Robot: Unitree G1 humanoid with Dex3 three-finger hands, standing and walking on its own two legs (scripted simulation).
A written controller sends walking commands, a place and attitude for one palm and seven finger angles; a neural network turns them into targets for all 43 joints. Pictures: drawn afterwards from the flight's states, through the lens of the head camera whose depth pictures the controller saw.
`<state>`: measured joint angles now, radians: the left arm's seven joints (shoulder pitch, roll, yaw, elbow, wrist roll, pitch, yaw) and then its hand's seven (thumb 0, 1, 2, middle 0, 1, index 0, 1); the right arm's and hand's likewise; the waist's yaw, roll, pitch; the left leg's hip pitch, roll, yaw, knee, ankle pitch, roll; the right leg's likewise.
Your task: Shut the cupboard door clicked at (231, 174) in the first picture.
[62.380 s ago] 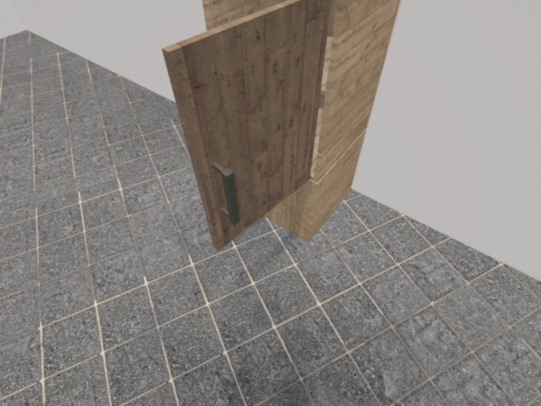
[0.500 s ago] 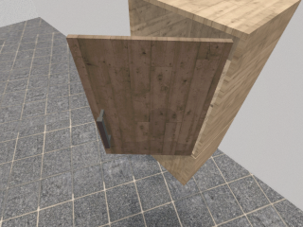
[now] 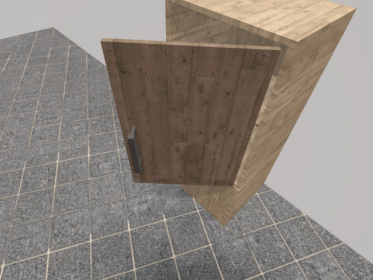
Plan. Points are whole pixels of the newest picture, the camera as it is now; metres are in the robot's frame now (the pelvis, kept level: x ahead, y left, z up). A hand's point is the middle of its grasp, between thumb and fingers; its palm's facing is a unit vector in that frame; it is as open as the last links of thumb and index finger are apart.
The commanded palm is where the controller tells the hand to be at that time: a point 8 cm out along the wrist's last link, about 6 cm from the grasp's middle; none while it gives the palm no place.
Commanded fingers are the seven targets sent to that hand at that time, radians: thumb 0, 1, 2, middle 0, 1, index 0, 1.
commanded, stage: shuffle to correct the standing spot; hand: left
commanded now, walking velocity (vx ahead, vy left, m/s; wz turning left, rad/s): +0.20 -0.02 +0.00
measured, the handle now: (135, 150) +0.52 +0.20 -0.10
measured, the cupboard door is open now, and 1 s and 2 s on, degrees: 45 45 45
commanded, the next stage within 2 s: come to a stop and stand still in 0.54 s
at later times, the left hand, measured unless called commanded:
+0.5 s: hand out of the picture -0.06 +0.18 -0.19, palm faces +0.06 -0.99 -0.13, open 7.3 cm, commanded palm none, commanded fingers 0.00 0.90 0.90 -0.20 -0.30 -0.20 -0.30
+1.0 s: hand (123, 267) +0.19 +0.17 -0.17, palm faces -0.05 -0.98 -0.20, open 7.3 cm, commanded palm none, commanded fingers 0.00 0.90 0.90 -0.20 -0.30 -0.20 -0.30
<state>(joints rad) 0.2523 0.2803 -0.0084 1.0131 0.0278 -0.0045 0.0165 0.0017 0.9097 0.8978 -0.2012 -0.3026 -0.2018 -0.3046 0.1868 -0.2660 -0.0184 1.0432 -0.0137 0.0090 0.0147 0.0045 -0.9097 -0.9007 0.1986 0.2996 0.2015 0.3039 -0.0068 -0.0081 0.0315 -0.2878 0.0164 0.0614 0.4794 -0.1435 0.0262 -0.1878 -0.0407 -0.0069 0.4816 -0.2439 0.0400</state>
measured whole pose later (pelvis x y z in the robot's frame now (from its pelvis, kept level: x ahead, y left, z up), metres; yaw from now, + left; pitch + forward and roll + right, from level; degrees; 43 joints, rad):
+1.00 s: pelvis +0.09 +0.01 -0.01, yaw -1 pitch -1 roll +0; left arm 0.13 0.13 0.03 0.99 0.02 -0.01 0.04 0.00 0.92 0.90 -0.20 -0.30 -0.20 -0.30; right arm 0.30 -0.12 -0.05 1.09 -0.01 0.02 -0.03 0.00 -0.91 -0.90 0.20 0.30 0.20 0.30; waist -0.05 0.01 0.08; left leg -0.24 0.02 0.09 0.62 -0.39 -0.01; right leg -0.35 -0.08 -0.08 0.58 -0.22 0.01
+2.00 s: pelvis -0.02 +0.05 +0.00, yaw -2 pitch -1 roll -1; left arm 0.37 0.11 0.01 1.12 0.02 0.00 0.04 0.00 0.91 0.90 -0.20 -0.30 -0.20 -0.30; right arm 0.35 -0.10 -0.02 1.15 -0.02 0.03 -0.02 0.00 -0.91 -0.90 0.20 0.30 0.20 0.30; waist -0.02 -0.02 0.03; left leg -0.28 -0.02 0.11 0.39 -0.10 0.07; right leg -0.18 -0.02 -0.05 0.44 -0.24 0.00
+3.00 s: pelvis -0.02 +0.07 +0.00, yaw +0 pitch -2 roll -2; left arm 0.32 0.29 0.01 1.02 0.03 0.01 0.03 0.00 0.91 0.90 -0.20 -0.30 -0.20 -0.30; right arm 0.19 -0.26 -0.01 1.03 -0.02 0.02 0.01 0.00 -0.91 -0.90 0.20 0.30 0.20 0.30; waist 0.00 -0.02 -0.01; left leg -0.28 -0.06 0.09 0.38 -0.10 0.09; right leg -0.16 -0.04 -0.07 0.42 -0.25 0.02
